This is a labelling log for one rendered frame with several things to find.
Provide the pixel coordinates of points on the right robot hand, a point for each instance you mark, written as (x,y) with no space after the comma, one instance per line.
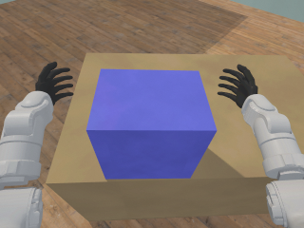
(246,85)

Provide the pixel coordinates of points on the pedestal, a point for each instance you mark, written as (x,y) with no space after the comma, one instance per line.
(229,180)

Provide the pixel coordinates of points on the carton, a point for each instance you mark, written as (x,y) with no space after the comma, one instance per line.
(150,123)

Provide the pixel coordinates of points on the left robot hand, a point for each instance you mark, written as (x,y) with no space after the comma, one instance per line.
(46,82)

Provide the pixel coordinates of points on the left robot upper arm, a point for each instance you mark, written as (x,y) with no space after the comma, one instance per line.
(21,207)

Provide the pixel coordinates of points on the right robot forearm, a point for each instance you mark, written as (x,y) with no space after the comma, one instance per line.
(282,158)

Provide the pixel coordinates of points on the left robot forearm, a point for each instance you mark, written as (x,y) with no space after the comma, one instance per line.
(22,139)

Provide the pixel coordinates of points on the right robot upper arm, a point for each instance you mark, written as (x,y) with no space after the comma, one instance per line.
(285,201)

